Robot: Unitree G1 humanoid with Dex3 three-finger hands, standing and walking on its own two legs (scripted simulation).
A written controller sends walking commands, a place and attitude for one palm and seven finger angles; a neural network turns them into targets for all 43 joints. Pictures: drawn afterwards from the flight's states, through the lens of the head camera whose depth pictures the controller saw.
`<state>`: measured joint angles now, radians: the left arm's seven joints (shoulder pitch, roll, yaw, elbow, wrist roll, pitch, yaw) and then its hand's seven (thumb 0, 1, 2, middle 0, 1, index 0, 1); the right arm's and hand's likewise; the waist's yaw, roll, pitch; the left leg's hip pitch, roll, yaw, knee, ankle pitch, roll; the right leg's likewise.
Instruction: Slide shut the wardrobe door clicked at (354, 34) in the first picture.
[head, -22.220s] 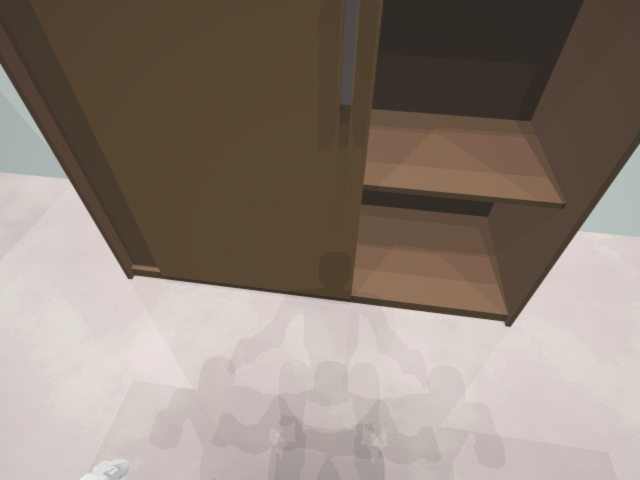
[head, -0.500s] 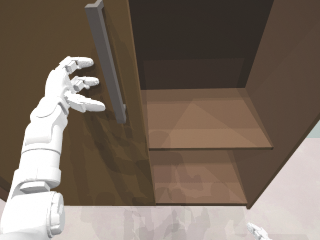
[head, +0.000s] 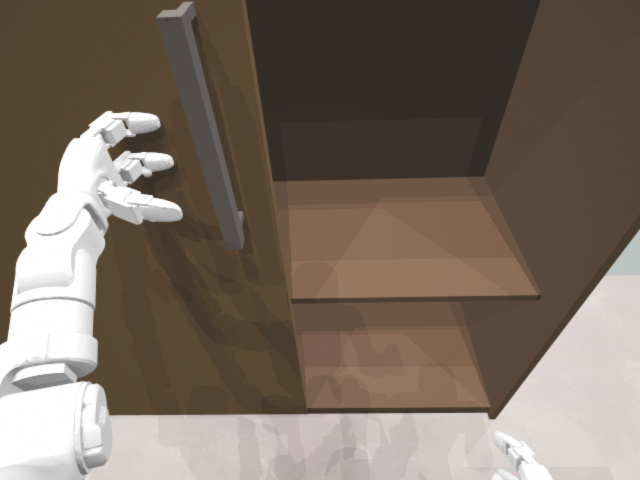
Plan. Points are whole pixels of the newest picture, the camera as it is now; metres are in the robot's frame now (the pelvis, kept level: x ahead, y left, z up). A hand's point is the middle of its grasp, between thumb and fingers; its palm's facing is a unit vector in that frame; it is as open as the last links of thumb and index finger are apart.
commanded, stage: move the hooked fingers beside the handle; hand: left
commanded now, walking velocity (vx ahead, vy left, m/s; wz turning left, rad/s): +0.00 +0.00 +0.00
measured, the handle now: (215, 145) +0.45 +0.14 +0.23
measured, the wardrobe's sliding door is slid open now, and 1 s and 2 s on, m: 0.56 0.56 0.56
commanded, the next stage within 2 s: feel for the door with the fingertips in 0.14 s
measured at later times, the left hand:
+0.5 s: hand (162, 175) +0.40 +0.20 +0.22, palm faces +0.05 -1.00 -0.02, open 14.0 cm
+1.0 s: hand (176, 169) +0.41 +0.18 +0.22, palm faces +0.07 -1.00 -0.02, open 13.5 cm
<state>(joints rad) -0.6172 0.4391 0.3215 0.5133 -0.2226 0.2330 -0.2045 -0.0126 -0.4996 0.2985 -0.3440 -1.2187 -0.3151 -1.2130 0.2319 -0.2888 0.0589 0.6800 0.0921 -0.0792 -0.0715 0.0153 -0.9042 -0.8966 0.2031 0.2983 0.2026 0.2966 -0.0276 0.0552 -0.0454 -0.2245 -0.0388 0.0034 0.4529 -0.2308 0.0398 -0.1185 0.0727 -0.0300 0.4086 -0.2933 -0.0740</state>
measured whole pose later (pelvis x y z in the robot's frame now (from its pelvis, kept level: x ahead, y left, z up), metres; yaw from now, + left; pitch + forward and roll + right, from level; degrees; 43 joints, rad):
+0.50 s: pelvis +0.00 +0.01 +0.00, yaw +1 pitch +0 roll +0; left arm -0.62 0.37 0.26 0.45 -0.23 0.26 -0.16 -0.01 -0.50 0.30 -0.32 -1.22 -0.30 -1.21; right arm 0.22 -0.28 0.06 0.69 0.09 -0.08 -0.07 0.02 -0.90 -0.90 0.20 0.30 0.20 0.30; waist -0.02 0.06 -0.05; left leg -0.24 -0.05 0.00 0.46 -0.23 0.05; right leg -0.13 0.06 -0.04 0.42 -0.30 -0.06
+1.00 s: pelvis -0.01 +0.01 +0.00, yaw +1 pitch +0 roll +0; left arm -0.73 0.32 0.21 0.53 -0.20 0.25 -0.08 -0.01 -0.50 0.30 -0.40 -1.26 -0.36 -1.28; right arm 0.21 -0.27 0.06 0.73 0.08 -0.07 -0.07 0.01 -0.90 -0.90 0.20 0.30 0.20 0.30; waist -0.01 0.06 -0.03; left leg -0.23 -0.06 -0.02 0.44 -0.21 0.05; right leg -0.12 0.05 -0.05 0.41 -0.28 -0.06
